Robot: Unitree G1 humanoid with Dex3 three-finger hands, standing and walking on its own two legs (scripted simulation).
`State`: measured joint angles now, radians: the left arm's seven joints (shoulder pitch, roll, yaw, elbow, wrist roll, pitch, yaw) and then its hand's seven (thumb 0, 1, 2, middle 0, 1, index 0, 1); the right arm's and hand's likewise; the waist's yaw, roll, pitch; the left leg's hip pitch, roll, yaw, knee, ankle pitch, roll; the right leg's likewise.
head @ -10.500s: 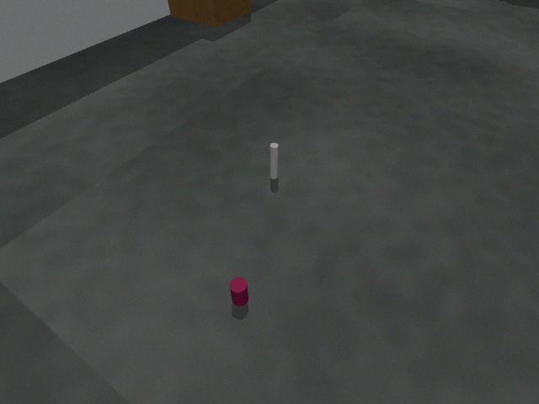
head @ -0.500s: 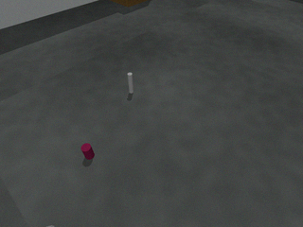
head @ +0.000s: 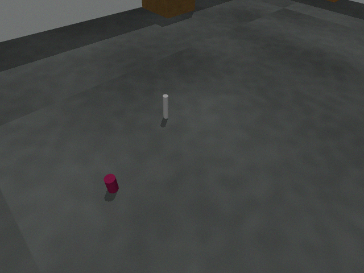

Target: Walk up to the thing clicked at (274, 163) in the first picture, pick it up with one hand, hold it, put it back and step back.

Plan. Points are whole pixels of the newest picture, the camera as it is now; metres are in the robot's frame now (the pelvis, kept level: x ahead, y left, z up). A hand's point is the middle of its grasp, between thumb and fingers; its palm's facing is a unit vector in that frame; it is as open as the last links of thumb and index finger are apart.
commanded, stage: stand
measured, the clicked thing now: (165, 106) +1.45 +0.14 -0.67
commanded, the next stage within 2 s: none
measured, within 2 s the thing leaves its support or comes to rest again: neither
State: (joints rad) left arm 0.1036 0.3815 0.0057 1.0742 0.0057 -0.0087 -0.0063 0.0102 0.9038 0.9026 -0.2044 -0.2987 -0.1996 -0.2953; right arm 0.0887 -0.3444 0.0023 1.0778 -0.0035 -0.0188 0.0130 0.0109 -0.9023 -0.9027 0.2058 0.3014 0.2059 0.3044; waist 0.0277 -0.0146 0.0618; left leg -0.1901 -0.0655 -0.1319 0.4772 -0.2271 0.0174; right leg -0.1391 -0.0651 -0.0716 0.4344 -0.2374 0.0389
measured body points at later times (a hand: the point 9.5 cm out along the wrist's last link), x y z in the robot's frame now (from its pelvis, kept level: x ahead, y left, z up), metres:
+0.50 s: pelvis -0.02 -0.02 +0.01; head -0.01 -0.02 +0.46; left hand +0.06 +0.28 -0.13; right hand +0.05 -0.32 -0.13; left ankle +0.02 +0.11 -0.74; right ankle +0.00 -0.15 -0.74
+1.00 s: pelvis +0.00 -0.03 +0.01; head +0.00 -0.03 +0.46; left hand +0.09 +0.27 -0.12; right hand +0.05 -0.33 -0.13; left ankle +0.02 +0.11 -0.74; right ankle +0.00 -0.15 -0.74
